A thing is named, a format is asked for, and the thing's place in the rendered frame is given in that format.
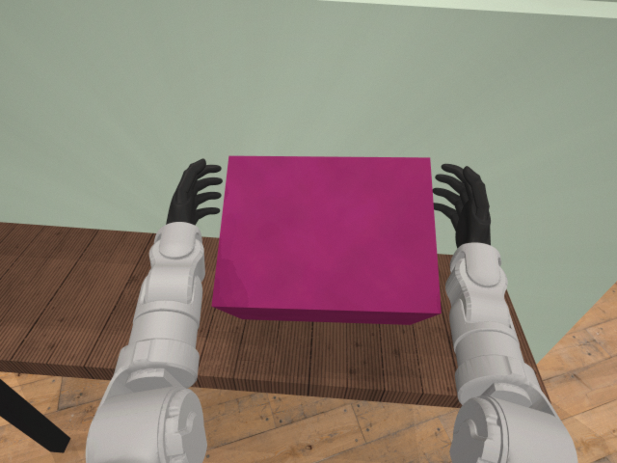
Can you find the left robot upper arm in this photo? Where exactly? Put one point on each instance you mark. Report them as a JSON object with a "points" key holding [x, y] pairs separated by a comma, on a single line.
{"points": [[156, 426]]}

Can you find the table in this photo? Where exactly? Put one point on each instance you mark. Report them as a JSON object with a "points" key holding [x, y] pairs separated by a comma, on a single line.
{"points": [[68, 298]]}

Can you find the carton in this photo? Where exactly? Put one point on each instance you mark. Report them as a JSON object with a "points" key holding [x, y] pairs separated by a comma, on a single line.
{"points": [[328, 239]]}

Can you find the robot right forearm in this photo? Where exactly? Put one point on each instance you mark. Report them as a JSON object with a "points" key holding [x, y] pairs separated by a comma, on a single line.
{"points": [[489, 358]]}

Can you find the right robot upper arm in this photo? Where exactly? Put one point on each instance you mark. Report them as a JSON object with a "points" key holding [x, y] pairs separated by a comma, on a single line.
{"points": [[491, 430]]}

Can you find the right robot hand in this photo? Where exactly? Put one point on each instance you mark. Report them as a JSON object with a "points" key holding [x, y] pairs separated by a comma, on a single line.
{"points": [[471, 219]]}

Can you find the left robot hand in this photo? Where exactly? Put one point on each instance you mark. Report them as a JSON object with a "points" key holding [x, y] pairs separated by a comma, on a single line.
{"points": [[183, 207]]}

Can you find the robot left forearm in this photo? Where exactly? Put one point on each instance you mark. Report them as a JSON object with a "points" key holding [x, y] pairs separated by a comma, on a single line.
{"points": [[162, 347]]}

